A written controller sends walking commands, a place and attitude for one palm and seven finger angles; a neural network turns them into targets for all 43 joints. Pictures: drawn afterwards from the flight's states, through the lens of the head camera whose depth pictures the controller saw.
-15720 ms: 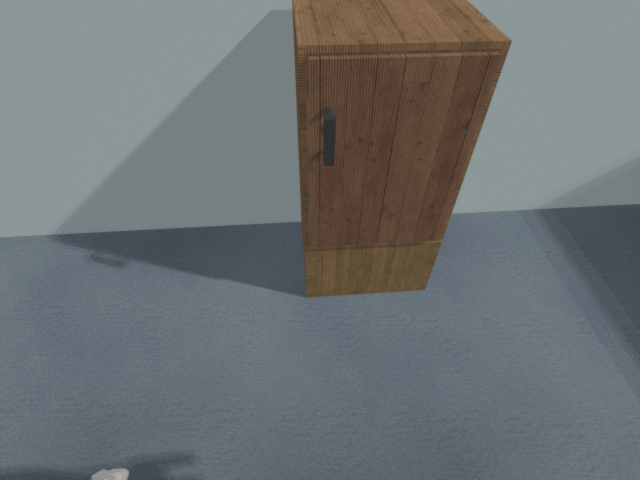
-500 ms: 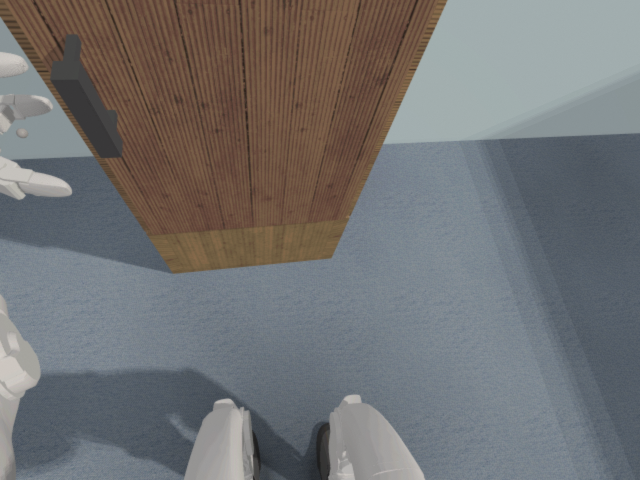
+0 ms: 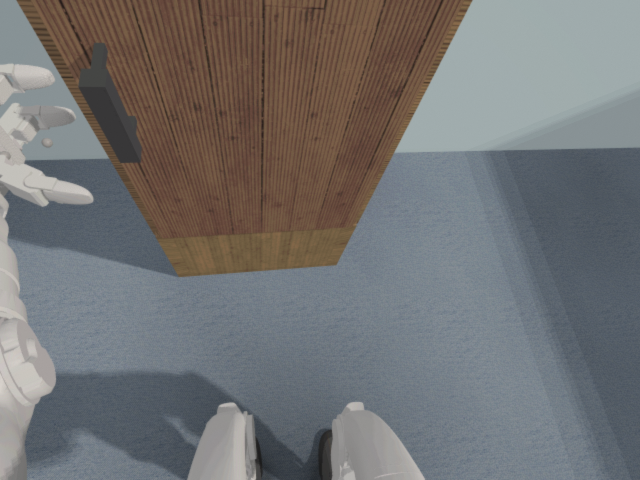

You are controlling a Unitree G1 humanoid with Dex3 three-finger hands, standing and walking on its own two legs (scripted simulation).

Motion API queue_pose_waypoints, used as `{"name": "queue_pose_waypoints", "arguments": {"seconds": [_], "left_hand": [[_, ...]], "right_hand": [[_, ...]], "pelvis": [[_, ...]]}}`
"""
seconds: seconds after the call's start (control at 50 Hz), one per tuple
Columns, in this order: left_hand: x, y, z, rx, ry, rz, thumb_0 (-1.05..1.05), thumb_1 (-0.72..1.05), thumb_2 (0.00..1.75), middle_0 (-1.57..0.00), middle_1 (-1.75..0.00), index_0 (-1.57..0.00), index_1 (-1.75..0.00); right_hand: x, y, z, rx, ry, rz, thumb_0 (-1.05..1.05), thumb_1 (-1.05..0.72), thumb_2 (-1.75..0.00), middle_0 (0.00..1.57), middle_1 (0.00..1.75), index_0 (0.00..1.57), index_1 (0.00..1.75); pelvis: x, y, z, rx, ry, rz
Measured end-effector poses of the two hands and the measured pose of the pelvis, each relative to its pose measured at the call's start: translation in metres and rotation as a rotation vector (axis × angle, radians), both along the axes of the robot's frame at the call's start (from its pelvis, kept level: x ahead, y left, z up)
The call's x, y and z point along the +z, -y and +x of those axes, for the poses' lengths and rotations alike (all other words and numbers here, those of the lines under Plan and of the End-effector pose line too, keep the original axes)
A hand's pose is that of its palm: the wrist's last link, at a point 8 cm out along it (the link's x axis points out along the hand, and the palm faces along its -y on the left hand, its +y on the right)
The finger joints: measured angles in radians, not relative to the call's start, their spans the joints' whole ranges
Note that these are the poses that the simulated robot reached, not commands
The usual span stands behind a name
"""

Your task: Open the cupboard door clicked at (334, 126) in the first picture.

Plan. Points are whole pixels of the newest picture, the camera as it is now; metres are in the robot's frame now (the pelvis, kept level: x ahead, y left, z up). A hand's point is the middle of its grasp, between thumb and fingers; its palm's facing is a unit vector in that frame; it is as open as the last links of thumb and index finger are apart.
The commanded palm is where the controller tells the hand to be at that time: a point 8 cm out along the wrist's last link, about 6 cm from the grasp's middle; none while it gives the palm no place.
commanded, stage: move the hooked fingers beside the handle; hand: left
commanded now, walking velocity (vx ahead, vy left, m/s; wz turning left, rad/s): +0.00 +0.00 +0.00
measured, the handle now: (116, 106) +0.54 +0.22 +0.06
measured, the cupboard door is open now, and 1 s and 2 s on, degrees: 0 0 0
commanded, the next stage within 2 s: slide the fingers in behind the handle in 0.12 s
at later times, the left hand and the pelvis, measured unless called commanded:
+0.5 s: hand (67, 141) +0.49 +0.26 +0.06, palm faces +0.05 -1.00 -0.01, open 14.0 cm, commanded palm +0.47 +0.30 +0.06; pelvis +0.00 +0.00 +0.00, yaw +0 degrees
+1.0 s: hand (97, 147) +0.48 +0.23 +0.06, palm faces +0.05 -1.00 -0.01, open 14.0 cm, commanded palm +0.46 +0.27 +0.06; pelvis +0.00 -0.01 +0.00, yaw +1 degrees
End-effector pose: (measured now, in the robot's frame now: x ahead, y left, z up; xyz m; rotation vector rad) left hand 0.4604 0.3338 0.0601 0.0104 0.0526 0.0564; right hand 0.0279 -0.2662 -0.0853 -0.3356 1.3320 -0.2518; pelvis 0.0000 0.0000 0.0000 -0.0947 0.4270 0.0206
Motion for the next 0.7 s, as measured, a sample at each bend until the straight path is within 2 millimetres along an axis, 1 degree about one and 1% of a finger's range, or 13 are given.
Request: {"name": "queue_pose_waypoints", "arguments": {"seconds": [0.12,0.22,0.28,0.48,0.58,0.7], "left_hand": [[0.003,-0.001,-0.001,0.001,0.024,0.013,-0.01,-0.50,0.30,-0.30,-1.20,-0.30,-1.20],[-0.001,-0.001,0.001,-0.001,-0.005,0.004,-0.01,-0.50,0.30,-0.30,-1.20,-0.30,-1.20],[0.002,0.001,0.002,-0.002,0.019,0.017,-0.01,-0.50,0.30,-0.30,-1.20,-0.30,-1.20],[0.000,0.018,0.003,-0.011,0.016,0.003,-0.01,-0.50,0.30,-0.30,-1.20,-0.30,-1.20],[0.004,0.027,0.000,-0.008,0.030,0.004,-0.01,-0.50,0.30,-0.30,-1.20,-0.30,-1.20],[0.003,0.036,-0.003,-0.002,0.016,-0.001,-0.01,-0.50,0.30,-0.30,-1.20,-0.30,-1.20]], "right_hand": [[-0.001,-0.002,-0.003,-0.005,-0.010,0.004,0.00,-0.90,-0.90,0.20,0.30,0.21,0.30],[-0.001,-0.001,-0.008,-0.004,-0.029,0.000,0.00,-0.90,-0.90,0.20,0.30,0.21,0.30],[-0.001,0.000,-0.010,-0.011,-0.035,-0.002,0.00,-0.90,-0.90,0.20,0.30,0.21,0.30],[0.000,0.002,-0.014,-0.025,-0.038,0.007,0.00,-0.90,-0.90,0.20,0.30,0.21,0.30],[0.000,0.001,-0.011,-0.028,-0.025,0.022,0.00,-0.90,-0.90,0.20,0.30,0.21,0.30],[-0.001,0.002,-0.006,-0.021,-0.004,0.034,0.00,-0.90,-0.90,0.20,0.30,0.21,0.30]], "pelvis": [[0.000,-0.001,0.000,0.000,0.003,-0.001],[-0.001,-0.001,-0.001,0.004,-0.001,-0.002],[-0.001,-0.001,0.000,0.002,-0.005,-0.001],[0.001,0.002,0.001,-0.001,0.002,0.003],[0.003,0.004,0.001,-0.002,0.013,0.008],[0.005,0.007,0.001,-0.001,0.024,0.014]]}}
